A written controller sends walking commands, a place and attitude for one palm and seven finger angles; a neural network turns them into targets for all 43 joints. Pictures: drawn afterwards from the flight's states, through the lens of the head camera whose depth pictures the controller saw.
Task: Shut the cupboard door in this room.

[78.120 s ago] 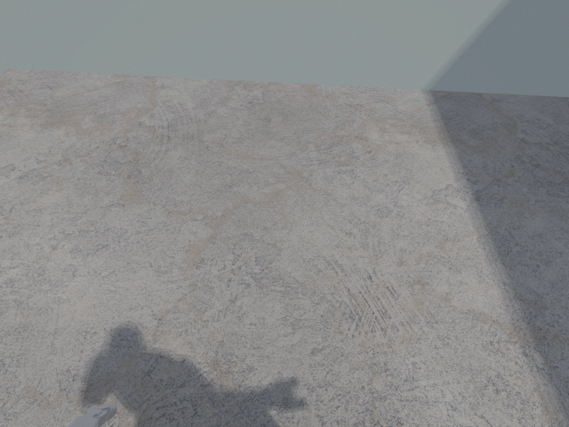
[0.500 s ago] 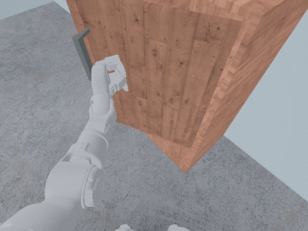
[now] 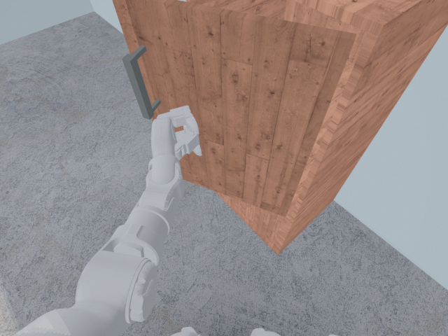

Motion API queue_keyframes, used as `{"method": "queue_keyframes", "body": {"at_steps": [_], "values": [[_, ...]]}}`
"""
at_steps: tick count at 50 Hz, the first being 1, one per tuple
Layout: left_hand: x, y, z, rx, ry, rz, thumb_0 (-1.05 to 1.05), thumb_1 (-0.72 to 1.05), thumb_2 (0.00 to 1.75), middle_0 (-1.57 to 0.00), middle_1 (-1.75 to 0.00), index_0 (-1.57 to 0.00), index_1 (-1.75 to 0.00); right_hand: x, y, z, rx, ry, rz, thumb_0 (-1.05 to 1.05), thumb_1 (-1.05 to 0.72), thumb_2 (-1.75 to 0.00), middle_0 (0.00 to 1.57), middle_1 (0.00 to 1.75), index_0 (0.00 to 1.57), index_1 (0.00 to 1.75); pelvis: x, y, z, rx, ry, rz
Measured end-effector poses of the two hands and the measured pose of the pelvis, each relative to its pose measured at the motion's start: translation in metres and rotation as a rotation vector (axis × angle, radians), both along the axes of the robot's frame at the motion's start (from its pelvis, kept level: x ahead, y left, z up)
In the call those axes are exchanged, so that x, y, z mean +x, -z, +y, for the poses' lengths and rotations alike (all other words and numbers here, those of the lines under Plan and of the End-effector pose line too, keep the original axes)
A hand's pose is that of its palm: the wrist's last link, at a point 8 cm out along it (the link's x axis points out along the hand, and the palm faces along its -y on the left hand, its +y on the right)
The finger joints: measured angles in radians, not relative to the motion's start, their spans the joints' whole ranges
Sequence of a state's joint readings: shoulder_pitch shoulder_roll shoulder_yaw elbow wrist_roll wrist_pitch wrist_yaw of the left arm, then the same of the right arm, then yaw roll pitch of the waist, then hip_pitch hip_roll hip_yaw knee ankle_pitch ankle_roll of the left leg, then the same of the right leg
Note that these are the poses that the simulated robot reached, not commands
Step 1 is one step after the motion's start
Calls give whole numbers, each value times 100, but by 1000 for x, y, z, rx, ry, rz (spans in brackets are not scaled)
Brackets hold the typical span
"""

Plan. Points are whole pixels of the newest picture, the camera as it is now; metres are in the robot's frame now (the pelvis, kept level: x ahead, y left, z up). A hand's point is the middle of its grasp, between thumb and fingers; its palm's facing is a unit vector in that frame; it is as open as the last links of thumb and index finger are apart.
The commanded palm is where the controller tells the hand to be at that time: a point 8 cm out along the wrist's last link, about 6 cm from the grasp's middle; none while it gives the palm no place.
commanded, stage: draw the hand back to the body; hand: left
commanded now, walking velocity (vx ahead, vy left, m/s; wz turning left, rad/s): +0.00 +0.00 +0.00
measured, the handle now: (144, 84) +0.62 +0.15 +0.08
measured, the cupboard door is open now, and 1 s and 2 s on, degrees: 25 25 25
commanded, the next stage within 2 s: step back with the hand held close in 1.50 s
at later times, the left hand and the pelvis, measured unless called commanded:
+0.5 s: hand (114, 186) +0.32 +0.14 +0.15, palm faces +0.04 -0.99 -0.11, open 3.0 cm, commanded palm +0.28 +0.19 +0.15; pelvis +0.00 +0.01 +0.03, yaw +1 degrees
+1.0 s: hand out of the picture +0.22 +0.27 +0.18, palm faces +0.35 -0.87 -0.35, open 5.1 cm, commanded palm +0.17 +0.31 +0.21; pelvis +0.01 +0.03 +0.05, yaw +1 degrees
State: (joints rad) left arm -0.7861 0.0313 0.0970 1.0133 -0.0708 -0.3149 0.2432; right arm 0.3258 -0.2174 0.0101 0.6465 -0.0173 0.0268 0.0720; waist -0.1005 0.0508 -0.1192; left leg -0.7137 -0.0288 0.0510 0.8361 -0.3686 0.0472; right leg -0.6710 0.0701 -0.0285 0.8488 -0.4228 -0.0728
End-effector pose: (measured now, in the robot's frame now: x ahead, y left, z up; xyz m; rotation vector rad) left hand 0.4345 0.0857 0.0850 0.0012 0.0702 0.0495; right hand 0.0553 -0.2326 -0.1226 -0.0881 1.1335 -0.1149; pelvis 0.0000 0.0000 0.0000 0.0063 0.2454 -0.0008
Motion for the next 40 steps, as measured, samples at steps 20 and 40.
{"method": "queue_keyframes", "body": {"at_steps": [20,40], "values": [[-116,-57,87,23,20,-179,2,90,90,-129,-149,-129,-149,93,-61,-9,-78,-39,-321,2,-90,-90,20,30,20,29,6,-24,5,-11,-5,-185],[-217,-99,178,300,-167,-140,1,90,90,-88,-104,-87,-104,145,-89,67,0,-183,-412,1,-90,-90,20,30,20,30,11,-45,24,-14,-31,-303]]}}
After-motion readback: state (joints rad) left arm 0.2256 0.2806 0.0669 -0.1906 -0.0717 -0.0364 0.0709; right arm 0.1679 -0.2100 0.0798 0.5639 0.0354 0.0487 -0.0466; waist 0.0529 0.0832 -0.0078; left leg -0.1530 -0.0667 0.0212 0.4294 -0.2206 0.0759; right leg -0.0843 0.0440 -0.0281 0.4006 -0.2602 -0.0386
